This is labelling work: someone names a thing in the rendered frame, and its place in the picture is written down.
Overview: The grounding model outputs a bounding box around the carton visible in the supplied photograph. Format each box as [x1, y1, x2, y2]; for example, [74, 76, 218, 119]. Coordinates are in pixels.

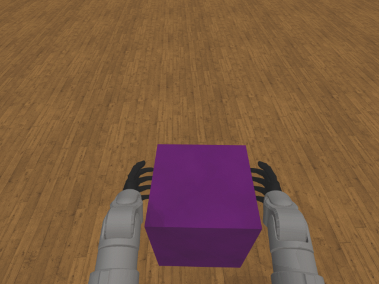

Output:
[144, 144, 262, 268]

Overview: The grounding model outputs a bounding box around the left robot forearm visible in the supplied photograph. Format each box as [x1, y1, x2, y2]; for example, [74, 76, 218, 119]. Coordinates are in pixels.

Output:
[88, 189, 143, 284]

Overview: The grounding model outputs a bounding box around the right robot forearm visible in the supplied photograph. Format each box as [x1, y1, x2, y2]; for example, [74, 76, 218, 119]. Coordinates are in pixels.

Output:
[263, 191, 325, 284]

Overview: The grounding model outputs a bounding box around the left robot hand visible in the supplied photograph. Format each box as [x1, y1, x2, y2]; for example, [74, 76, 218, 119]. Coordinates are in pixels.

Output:
[123, 160, 153, 200]

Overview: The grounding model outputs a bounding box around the right robot hand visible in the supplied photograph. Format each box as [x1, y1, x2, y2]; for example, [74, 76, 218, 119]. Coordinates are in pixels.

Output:
[250, 161, 282, 203]

